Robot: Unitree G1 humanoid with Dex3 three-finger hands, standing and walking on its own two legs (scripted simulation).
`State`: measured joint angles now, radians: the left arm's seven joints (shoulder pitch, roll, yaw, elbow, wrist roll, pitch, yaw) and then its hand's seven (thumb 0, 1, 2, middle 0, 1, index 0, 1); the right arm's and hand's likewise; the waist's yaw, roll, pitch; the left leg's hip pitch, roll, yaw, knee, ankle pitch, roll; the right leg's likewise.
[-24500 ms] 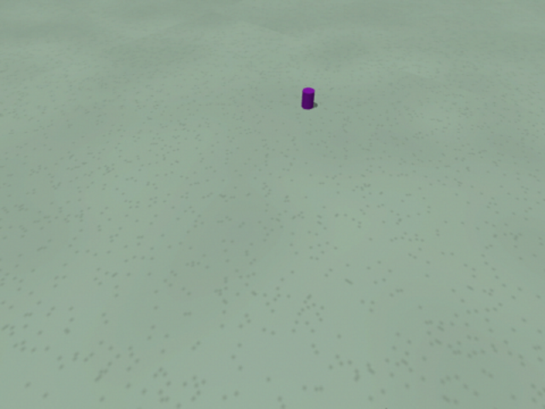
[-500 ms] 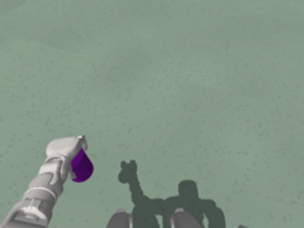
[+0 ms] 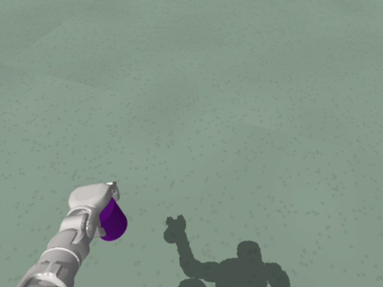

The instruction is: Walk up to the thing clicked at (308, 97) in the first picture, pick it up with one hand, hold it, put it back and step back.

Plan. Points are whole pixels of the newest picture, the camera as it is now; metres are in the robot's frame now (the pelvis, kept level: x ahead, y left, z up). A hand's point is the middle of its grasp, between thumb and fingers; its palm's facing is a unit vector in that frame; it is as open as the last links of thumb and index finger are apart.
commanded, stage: hold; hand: left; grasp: from above
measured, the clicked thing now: (105, 217) +0.34 +0.23 -0.12
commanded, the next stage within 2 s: crouch in 1.90 s
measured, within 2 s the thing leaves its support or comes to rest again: neither
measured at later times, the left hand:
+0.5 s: hand (95, 211) +0.32 +0.22 -0.03, palm faces -0.44 -0.06 -0.89, open 10.7 cm
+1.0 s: hand (92, 218) +0.29 +0.21 -0.01, palm faces -0.44 -0.06 -0.90, open 10.7 cm
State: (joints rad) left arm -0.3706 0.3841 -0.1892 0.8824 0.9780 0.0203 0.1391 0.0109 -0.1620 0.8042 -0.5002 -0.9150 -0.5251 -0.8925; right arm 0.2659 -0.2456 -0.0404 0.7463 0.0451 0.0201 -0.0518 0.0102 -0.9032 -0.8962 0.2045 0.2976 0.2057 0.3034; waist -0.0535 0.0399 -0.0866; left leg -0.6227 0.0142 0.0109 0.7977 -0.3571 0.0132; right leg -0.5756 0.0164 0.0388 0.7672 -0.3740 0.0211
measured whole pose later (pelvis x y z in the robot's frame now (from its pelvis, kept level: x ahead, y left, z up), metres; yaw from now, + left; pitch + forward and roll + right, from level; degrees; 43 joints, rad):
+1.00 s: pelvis +0.00 -0.01 +0.03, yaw +0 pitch +2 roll +0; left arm -0.27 0.40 -0.23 0.69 0.97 0.00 0.00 0.01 -0.16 0.80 -0.50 -0.92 -0.52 -0.89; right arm 0.19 -0.26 -0.03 0.70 0.07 0.06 -0.06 0.01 -0.91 -0.90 0.20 0.30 0.20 0.30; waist 0.00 0.05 -0.02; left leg -0.31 0.01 0.02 0.52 -0.23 0.00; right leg -0.29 0.01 0.05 0.53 -0.26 0.01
